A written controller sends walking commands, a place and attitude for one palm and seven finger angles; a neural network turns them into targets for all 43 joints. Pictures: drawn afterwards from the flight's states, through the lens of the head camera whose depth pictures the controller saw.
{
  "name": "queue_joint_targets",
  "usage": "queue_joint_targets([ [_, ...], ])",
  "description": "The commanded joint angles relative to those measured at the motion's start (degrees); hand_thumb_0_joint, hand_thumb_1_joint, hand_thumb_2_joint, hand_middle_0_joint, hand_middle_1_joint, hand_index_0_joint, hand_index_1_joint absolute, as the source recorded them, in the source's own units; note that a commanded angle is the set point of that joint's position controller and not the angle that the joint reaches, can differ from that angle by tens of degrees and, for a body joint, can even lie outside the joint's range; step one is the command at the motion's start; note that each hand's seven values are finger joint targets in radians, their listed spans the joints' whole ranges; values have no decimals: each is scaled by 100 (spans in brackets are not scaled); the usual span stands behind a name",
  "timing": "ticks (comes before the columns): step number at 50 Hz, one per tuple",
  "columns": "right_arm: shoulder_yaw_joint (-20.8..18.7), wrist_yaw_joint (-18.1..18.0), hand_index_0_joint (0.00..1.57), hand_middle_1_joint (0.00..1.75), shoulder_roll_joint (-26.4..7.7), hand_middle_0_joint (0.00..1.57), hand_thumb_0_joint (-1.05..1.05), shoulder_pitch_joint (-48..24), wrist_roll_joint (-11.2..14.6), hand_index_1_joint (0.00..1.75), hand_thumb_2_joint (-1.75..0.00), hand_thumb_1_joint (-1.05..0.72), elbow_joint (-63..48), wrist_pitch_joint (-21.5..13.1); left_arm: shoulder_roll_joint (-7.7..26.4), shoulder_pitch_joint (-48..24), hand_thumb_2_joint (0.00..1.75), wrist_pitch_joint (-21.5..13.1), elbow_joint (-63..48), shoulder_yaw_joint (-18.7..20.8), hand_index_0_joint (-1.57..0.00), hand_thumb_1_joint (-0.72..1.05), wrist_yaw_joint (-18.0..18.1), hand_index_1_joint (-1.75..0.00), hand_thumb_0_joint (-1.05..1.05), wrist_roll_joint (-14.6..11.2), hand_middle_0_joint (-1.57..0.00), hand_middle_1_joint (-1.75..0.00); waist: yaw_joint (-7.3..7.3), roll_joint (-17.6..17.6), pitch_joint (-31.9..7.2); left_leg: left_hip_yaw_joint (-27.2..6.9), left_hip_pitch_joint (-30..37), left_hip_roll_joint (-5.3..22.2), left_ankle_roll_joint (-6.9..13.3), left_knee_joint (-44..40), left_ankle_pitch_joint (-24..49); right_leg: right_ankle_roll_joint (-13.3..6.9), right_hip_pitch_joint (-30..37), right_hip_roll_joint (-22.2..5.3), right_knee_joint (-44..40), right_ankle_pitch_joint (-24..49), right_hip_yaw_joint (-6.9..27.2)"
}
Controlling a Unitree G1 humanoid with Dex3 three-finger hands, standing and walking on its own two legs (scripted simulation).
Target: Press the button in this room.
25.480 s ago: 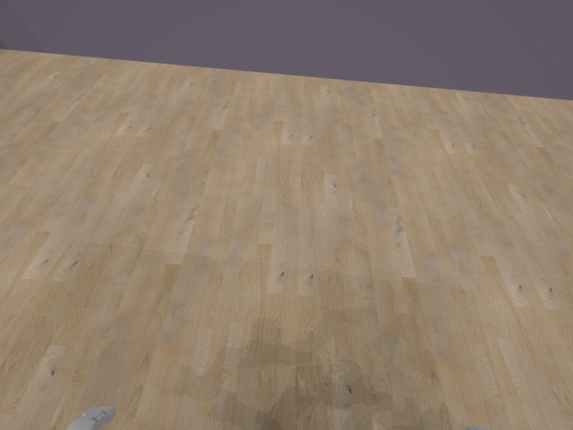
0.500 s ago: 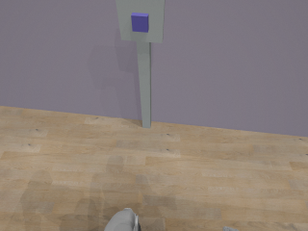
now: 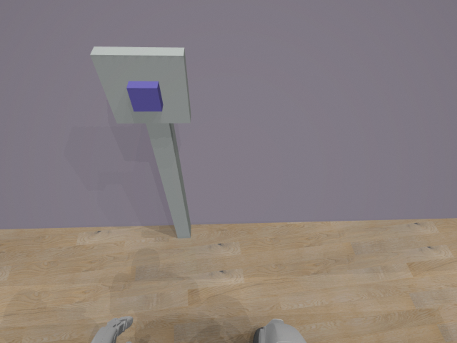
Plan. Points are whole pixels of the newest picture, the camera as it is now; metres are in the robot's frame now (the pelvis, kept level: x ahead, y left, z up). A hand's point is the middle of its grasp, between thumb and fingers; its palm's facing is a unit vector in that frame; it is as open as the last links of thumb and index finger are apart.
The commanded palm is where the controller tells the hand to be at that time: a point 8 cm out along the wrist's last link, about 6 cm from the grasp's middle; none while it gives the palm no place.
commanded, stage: come to a stop and stand still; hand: left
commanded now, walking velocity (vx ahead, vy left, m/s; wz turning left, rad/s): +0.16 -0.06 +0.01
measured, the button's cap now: (146, 95) +0.58 +0.18 +0.08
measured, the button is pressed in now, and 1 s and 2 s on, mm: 0 0 0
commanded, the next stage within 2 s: look again from close up in 1.88 s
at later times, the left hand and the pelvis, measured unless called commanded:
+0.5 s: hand out of the picture +0.12 +0.21 -0.19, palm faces +0.10 -0.97 -0.23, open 7.3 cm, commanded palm none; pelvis +0.10 +0.01 -0.01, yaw +3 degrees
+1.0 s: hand out of the picture +0.08 +0.20 -0.17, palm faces +0.01 -0.98 -0.20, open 7.4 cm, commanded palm none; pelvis +0.04 +0.01 +0.01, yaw +0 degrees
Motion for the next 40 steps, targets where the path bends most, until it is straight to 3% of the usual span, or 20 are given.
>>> queue_joint_targets([
  [1, -192, -38, 20, 30, -954, 20, 0, 198, 88, 30, -90, -90, -172, -29, 436, 1380, 90, -263, 156, 82, -20, 90, 32, -30, 0, 11, -20, -30, 747, 547, -764, -464, -517, 1108, 293, 1421, 4758, -223, 2450, 392, -1297, 785, -254],
  [2, -131, 18, 20, 30, -683, 20, 0, 270, 136, 30, -90, -90, -230, -36, 929, 2067, 90, -342, 381, 206, -20, 90, 108, -30, 0, 58, -20, -30, 1015, -431, -1315, -142, -1844, 674, 58, 2809, 2859, -560, 3969, -712, -1181, 1989, 836],
  [3, -61, 3, 20, 30, -406, 20, 0, 433, 195, 30, -90, -90, -363, -3, 1389, 2495, 90, -348, 523, 309, -20, 90, 149, -30, 0, -18, -20, -30, 964, -1434, -1915, -248, -2729, -66, -117, 4453, -1190, -1234, 4640, -2108, -1383, 3604, 2433],
  [4, -68, -40, 20, 30, -515, 20, 0, 122, 206, 30, -90, -90, -412, 49, 1302, 2273, 90, -324, 482, 259, -20, 90, 190, -30, 0, -82, -20, -30, 994, -897, -1611, -859, -2854, 96, -8, 5037, -1386, -1492, 4073, -2057, -1583, 3559, 2242],
  [5, -73, -5, 20, 30, -403, 20, 0, -61, 207, 30, -90, -90, -352, 90, 1105, 1810, 90, -325, 443, 230, -20, 90, 202, -30, 0, -67, -20, -30, 853, -924, -1214, -923, -3002, 291, -10, 5257, -1018, -1385, 3539, -1827, -1739, 2851, 1983],
  [7, -39, -15, 20, 30, -343, 20, 0, -291, 162, 30, -90, -90, -314, 177, 695, 1156, 90, -293, 219, 93, -20, 90, 259, -30, 0, -75, -20, -30, 593, -232, -447, -1039, -2754, 496, -96, 4802, -500, -1077, 2379, -1571, -1814, 3644, 1293],
  [10, 5, -33, 20, 30, -142, 20, 0, -25, 195, 30, -90, -90, -174, 423, 596, 721, 90, -226, 78, 24, -20, 90, 329, -30, 0, 1, -20, -30, 260, -267, -398, -879, -1920, 353, -210, 3494, -361, -886, 1502, -1252, -1824, 4200, 478],
  [12, -49, -17, 20, 30, -182, 20, 0, -83, 175, 30, -90, -90, -230, 531, 599, 811, 90, -156, 11, 114, -20, 90, 359, -30, 0, 15, -20, -30, 325, -557, -538, -772, -2014, 173, -245, 3269, -178, -930, 1731, -1151, -1691, 4265, 409],
  [17, -165, 19, 20, 30, -518, 20, 0, -846, 139, 30, -90, -90, -679, 636, 877, 776, 90, 25, -139, 229, -20, 90, 382, -30, 0, 20, -20, -30, 444, -904, -464, -890, -2341, 61, -287, 3283, -249, -1168, 1839, -1433, -1587, 4093, 642],
  [20, -189, 32, 20, 30, -574, 20, 0, -1066, 150, 30, -90, -90, -840, 611, 950, 638, 90, 89, -256, 264, -20, 90, 371, -30, 0, 55, -20, -30, 413, -1050, -450, -895, -2079, 40, -247, 2679, -166, -1077, 1742, -1343, -1429, 3647, 628],
  [22, -196, 38, 20, 30, -606, 20, 0, -921, 144, 30, -90, -90, -825, 555, 988, 594, 90, 119, -252, 269, -20, 90, 363, -30, 0, 42, -20, -30, 269, -870, -593, -773, -1504, 25, -233, 1568, 705, -818, 1652, -1122, -1050, 2922, 516],
  [23, -192, 49, 20, 30, -688, 20, 0, -738, 128, 30, -90, -90, -783, 504, 937, 638, 90, 157, -246, 255, -20, 90, 359, -30, 0, 10, -20, -30, 164, -589, -705, -736, -941, 155, -207, 679, 1706, -550, 1480, -892, -669, 2072, 357],
  [24, -251, 43, 20, 30, -1101, 20, 0, -676, 72, 30, -90, -90, -812, 411, 625, 984, 90, 194, -258, 199, -20, 90, 347, -30, 0, -28, -20, -30, 223, 722, -1002, -1626, -319, 1086, 49, 211, 3562, -131, 990, -258, 84, 127, -3],
  [25, -330, 8, 20, 30, -1592, 20, 0, -695, 65, 30, -90, -90, -945, 392, 355, 1226, 90, 225, -252, 118, -20, 90, 360, -30, 0, -84, -20, -30, 206, 2017, -1112, -2896, -419, 2307, 719, -49, 5845, 195, 481, 442, 1375, -2646, 65],
  [26, -308, -29, 20, 30, -1607, 20, 0, -848, 72, 30, -90, -90, -1033, 443, 575, 1170, 90, 266, -244, 131, -20, 90, 408, -30, 0, -67, -20, -30, 160, 1444, -1020, -2414, -994, 2388, 1102, 56, 5714, 91, 893, 432, 2238, -2754, 695],
  [27, -274, -91, 20, 30, -1458, 20, 0, -1078, 45, 30, -90, -90, -1083, 405, 517, 1119, 90, 303, -239, 163, -20, 90, 396, -30, 0, -43, -20, -30, 267, 1326, -833, -2253, -1088, 2203, 1144, -47, 5420, 127, 556, 466, 2665, -2534, 862],
  [28, -247, -138, 20, 30, -1380, 20, 0, -1305, 31, 30, -90, -90, -1118, 386, 559, 1110, 90, 308, -157, 197, -20, 90, 385, -30, 0, -13, -20, -30, 330, 1508, -725, -2177, -1052, 1968, 1066, 18, 5223, 155, 264, 520, 2972, -2244, 1003],
  [31, -142, -172, 20, 30, -1099, 20, 0, -1507, 62, 30, -90, -90, -1179, 344, 667, 1324, 90, 309, 1, 239, -20, 90, 279, -30, 0, -14, -20, -30, 454, 896, -621, -1705, -934, 1554, 924, -78, 4250, 252, 120, 531, 3296, -1404, 985],
  [34, -192, -184, 20, 30, -1133, 20, 0, -1117, 75, 30, -90, -90, -1070, 296, 649, 1333, 90, 337, -23, 249, -20, 90, 230, -30, 0, 4, -20, -30, 331, 806, -914, -1746, -449, 1526, 849, -293, 3362, 339, -26, 505, 3216, -1119, 978],
  [40, -254, -145, 20, 30, -1088, 20, 0, -696, 41, 30, -90, -90, -836, 296, 437, 1023, 90, 345, -66, 168, -20, 90, 140, -30, 0, 19, -20, -30, 123, 1028, -637, -2018, -459, 1505, 813, -856, 1245, 341, 286, 306, 1730, -1341, 717],
])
